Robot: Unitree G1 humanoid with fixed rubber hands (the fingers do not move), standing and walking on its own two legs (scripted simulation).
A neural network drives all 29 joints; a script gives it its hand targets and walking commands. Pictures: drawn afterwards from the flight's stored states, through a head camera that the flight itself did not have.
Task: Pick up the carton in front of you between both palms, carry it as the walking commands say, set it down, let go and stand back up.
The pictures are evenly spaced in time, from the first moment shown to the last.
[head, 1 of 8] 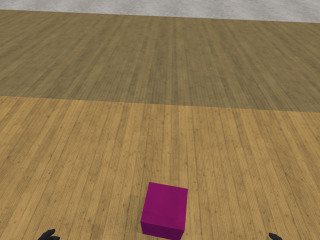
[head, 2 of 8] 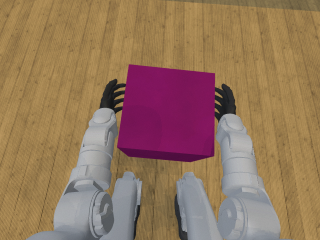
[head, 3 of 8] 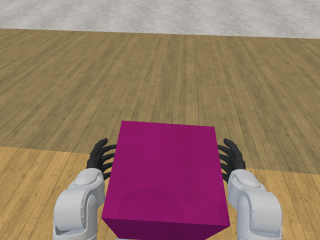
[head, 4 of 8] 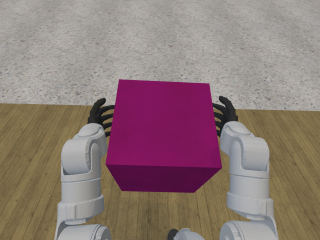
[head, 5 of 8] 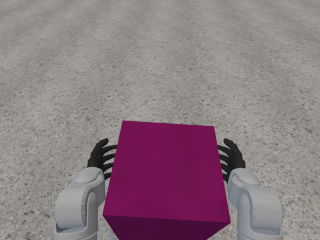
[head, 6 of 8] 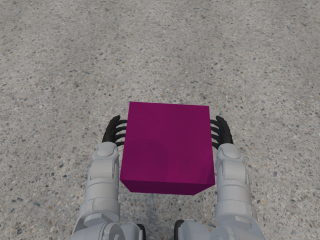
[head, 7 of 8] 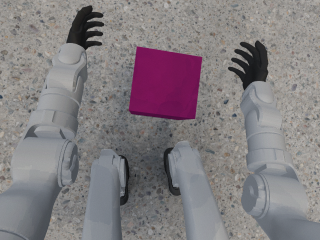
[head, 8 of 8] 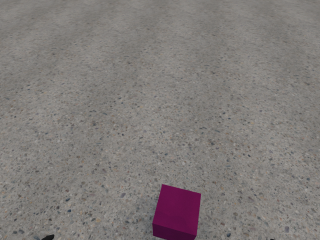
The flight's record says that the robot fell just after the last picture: no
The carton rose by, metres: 0.69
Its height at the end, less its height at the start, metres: -0.31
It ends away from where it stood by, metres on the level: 5.52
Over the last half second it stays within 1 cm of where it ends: yes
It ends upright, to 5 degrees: yes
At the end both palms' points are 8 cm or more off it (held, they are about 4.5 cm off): yes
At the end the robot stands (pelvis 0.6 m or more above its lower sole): yes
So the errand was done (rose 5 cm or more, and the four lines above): yes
